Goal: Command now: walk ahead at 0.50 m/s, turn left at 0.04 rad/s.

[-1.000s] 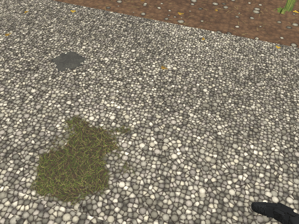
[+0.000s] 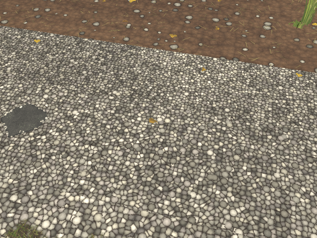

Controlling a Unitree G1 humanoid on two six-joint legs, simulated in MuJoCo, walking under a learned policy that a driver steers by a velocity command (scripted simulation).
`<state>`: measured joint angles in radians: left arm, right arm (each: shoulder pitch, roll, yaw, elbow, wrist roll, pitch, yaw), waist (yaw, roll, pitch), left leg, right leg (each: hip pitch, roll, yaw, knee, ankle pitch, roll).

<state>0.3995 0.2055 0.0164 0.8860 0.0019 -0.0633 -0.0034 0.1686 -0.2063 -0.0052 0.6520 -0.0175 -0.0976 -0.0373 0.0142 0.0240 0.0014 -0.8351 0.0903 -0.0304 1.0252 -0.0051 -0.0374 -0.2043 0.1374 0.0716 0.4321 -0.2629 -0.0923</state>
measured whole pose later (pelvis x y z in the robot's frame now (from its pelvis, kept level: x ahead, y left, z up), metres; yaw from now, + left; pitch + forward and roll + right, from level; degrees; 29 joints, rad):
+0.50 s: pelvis +0.29 +0.05 +0.01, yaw +0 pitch +2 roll +1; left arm 0.23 0.29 0.07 0.77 -0.01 -0.02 0.00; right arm 0.34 -0.23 -0.05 0.78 -0.02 -0.09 0.01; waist -0.02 -0.04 0.01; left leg -0.16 -0.07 0.09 0.32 -0.21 0.08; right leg -0.70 -0.08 0.13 0.91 -0.07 -0.01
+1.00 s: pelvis +0.56 -0.03 -0.03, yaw -17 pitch +4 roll -1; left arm 0.47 0.24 0.04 0.76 -0.03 -0.05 0.03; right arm -0.02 -0.28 -0.04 0.62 -0.03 -0.14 0.06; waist 0.08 0.02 -0.01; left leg -0.69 0.03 -0.09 0.72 0.19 0.06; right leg -0.25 0.11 0.13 0.72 -0.53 -0.07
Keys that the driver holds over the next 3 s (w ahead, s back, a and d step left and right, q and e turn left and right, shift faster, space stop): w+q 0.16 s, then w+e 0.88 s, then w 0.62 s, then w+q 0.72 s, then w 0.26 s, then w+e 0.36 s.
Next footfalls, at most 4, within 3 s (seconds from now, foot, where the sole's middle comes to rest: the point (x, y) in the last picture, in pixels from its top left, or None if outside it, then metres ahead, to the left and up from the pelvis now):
0.20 left None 0.31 0.12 -0.77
0.74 right None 0.47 -0.11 -0.77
1.16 left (168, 172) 0.87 0.00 -0.93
1.64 right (221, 150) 1.01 -0.30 -0.93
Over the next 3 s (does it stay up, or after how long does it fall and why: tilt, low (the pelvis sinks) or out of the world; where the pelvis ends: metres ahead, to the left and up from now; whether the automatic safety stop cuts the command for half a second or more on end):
stays up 1.64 -0.24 -0.31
